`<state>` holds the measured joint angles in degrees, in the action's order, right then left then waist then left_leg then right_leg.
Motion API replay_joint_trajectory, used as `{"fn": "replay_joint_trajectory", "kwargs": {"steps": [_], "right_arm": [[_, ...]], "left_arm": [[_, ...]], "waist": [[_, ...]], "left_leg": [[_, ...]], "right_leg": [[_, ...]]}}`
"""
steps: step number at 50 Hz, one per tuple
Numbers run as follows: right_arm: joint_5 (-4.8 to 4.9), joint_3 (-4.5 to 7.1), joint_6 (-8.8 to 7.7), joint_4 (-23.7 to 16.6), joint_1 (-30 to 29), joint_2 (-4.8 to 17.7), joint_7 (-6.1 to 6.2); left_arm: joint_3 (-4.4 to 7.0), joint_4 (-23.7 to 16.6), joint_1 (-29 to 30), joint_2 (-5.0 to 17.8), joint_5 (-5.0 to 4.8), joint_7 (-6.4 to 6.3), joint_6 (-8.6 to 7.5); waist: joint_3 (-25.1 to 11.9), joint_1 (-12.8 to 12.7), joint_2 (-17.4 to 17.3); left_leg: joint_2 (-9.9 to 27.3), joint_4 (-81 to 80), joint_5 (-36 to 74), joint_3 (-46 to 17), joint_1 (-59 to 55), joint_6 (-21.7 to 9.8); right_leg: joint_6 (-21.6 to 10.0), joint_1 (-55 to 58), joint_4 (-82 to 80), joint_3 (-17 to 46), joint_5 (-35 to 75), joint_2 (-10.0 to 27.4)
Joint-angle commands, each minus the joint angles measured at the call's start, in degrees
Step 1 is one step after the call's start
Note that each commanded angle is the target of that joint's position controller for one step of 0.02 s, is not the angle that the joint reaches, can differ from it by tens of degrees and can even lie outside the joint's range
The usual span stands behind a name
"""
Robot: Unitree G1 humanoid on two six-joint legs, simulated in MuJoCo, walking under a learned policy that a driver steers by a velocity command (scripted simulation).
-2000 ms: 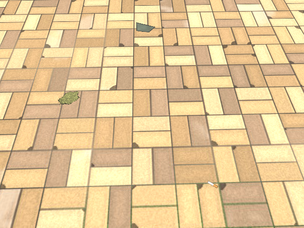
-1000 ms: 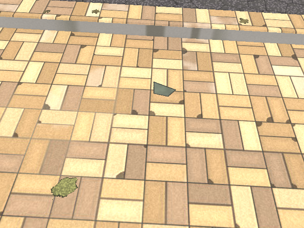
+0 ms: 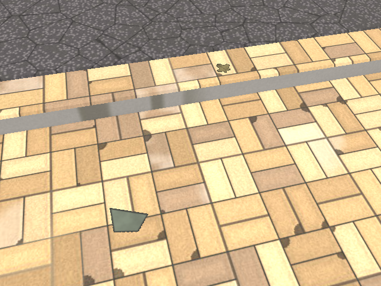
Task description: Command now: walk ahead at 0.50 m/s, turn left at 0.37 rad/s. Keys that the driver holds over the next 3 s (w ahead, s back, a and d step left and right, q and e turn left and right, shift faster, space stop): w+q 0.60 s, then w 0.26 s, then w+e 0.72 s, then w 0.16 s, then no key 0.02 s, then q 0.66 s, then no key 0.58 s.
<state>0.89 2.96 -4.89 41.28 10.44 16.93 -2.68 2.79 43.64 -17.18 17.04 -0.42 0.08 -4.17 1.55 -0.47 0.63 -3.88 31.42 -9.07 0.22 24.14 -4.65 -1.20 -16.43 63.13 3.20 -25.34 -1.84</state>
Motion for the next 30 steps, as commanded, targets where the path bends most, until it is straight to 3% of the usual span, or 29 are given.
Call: {"fn": "replay_joint_trajectory", "kwargs": {"steps": [1,3,5,10,13,16,18,19,20,21,22,23,24,25,26,28,30], "right_arm": [[-0.71,1.96,0.28,-3.0,5.6,7.4,0.72],[-0.78,1.71,0.35,-3.7,4.4,6.7,1.14],[-0.4,1.95,0.25,-3.4,5.1,7.4,1.73],[0.35,2.51,1.1,-1.3,9.3,8.8,3.35],[0.71,2.58,1.81,-0.1,12.4,8.8,3.83],[0.86,2.6,2.67,0.6,14.0,8.4,4.16],[0.73,2.9,3.15,0.5,13.1,8.7,4.43],[0.66,3.0,3.33,0.2,12.2,8.6,4.42],[0.57,2.69,3.33,-0.5,10.7,7.6,4.22],[-0.08,1.76,3.05,-1.9,9.2,5.2,3.83],[0.75,0.53,2.55,-2.7,16.6,1.4,3.78],[0.99,0.49,2.23,-2.9,18.4,4.2,3.76],[1.21,1.73,2.42,-2.6,13.6,8.6,3.64],[0.74,2.03,2.73,-3.4,9.3,9.2,3.64],[0.16,2.17,2.79,-4.3,6.8,8.4,3.47],[0.55,2.17,3.32,-4.7,7.1,6.1,2.95],[0.65,1.73,3.85,-5.4,6.5,3.9,2.7]], "left_arm": [[1.64,-7.4,5.9,7.2,0.88,0.05,-2.89],[1.75,-7.5,4.1,6.3,1.43,-0.17,-2.33],[1.58,-7.4,4.2,5.3,1.56,-0.52,-1.55],[0.78,-9.5,14.1,2.8,1.32,-0.54,-1.73],[0.58,-10.7,19.7,2.6,0.66,0.31,-2.47],[0.96,-11.5,22.4,3.6,0.26,1.12,-3.24],[1.53,-11.1,21.0,4.8,0.02,1.29,-3.72],[2.0,-10.4,18.1,5.7,-0.04,1.13,-3.92],[2.83,-9.0,12.4,7.1,0.24,0.72,-4.15],[3.7,-8.1,3.9,9.6,1.17,0.2,-4.25],[4.97,-6.6,-3.6,14.1,1.96,-0.18,-3.47],[4.31,-5.8,-4.4,10.6,0.27,0.26,-2.86],[3.23,-6.5,-1.4,6.6,-0.06,0.02,-2.48],[2.7,-6.8,1.6,5.2,0.36,-0.14,-1.97],[2.27,-6.2,3.7,4.3,0.56,-0.09,-1.74],[1.82,-5.4,5.6,3.2,1.07,0.01,-2.0],[2.17,-4.3,5.9,3.9,0.64,0.23,-2.53]], "waist": [[-3.4,2.7,-1.6],[-3.7,0.6,-4.5],[-3.3,0.2,-4.6],[-1.7,3.3,-4.9],[-1.3,5.3,-5.4],[-1.0,5.6,-5.7],[-1.0,4.2,-7.2],[-1.8,2.6,-8.2],[-5.1,-0.6,-7.9],[-13.0,-4.9,-5.1],[-22.4,-3.9,9.1],[-22.4,-3.4,15.7],[-13.3,-4.3,8.8],[-7.1,-3.9,4.2],[-2.6,-2.8,2.8],[-0.2,-0.4,5.3],[0.3,0.1,5.5]], "left_leg": [[16.1,-17.3,-3.2,-27.7,-22.0,-10.5],[13.6,-18.9,4.2,-24.2,-17.9,-10.8],[12.7,-19.4,9.5,-21.1,-15.2,-11.3],[8.9,-18.5,11.9,-16.5,-12.3,-8.1],[9.0,-16.9,9.7,-18.5,-13.2,-7.0],[10.4,-13.1,8.6,-23.0,-18.5,-6.7],[11.5,-10.3,10.7,-25.8,-20.5,-6.1],[11.3,-8.2,13.8,-26.3,-20.3,-5.5],[8.9,-2.9,18.1,-24.8,-18.7,-4.0],[6.3,9.7,15.1,-21.5,-12.2,-2.2],[-2.1,29.1,-6.9,-13.2,7.4,2.4],[0.1,38.1,-25.2,-11.7,17.0,3.1],[3.4,42.0,-20.6,-11.8,20.3,3.6],[5.3,41.8,-16.0,-9.2,19.7,4.1],[6.8,39.5,-13.1,-8.3,19.0,4.3],[9.3,36.7,-10.2,-7.3,15.1,4.3],[10.3,34.6,-8.2,-6.2,15.1,4.8]], "right_leg": [[-0.1,-24.5,2.5,2.6,7.0,5.8],[1.3,-20.5,-1.9,2.3,9.1,6.6],[3.0,-20.5,-5.8,1.2,10.9,6.3],[5.3,-18.5,-23.6,0.7,26.7,3.7],[5.0,-15.4,-30.8,0.6,30.8,1.6],[3.9,-14.7,-35.7,1.9,28.2,0.5],[2.5,-11.7,-37.5,2.3,23.9,0.3],[1.4,-7.6,-38.5,1.7,22.4,0.2],[-0.6,1.6,-40.9,1.1,24.0,1.0],[-4.3,17.2,-37.8,6.7,23.7,8.2],[-13.3,39.8,-38.0,27.8,16.7,21.6],[-15.2,40.6,-42.7,41.2,5.6,26.7],[-12.7,32.6,-44.4,34.7,0.5,24.4],[-10.6,24.6,-45.9,26.9,4.1,21.8],[-9.9,17.8,-47.9,21.3,9.5,19.4],[-8.9,10.4,-51.2,13.5,15.2,16.3],[-9.9,8.1,-53.7,8.6,19.5,16.0]]}}
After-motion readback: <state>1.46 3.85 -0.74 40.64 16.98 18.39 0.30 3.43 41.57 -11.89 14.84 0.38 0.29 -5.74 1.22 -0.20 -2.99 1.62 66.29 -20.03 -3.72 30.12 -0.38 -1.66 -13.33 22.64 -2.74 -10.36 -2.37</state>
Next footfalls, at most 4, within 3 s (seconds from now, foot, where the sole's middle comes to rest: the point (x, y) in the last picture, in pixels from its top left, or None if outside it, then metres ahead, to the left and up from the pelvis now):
0.42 right None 0.43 -0.08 -0.76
0.92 left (118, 253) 0.58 0.28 -0.76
1.42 right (163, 180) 0.89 0.14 -0.76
1.92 left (127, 131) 1.14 0.31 -0.76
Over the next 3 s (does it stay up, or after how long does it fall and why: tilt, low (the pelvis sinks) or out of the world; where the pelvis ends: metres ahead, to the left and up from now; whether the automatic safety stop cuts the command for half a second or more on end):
stays up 1.06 0.20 0.01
